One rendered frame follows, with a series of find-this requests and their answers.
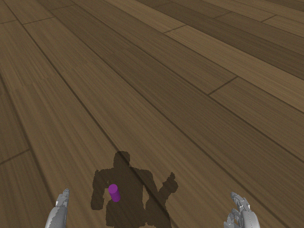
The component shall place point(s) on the left robot hand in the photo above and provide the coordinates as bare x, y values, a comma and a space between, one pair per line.
58, 215

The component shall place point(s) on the right robot hand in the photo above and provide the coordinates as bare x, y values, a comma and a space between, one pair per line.
245, 217

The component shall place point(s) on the can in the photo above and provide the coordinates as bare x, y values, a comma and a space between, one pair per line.
114, 192

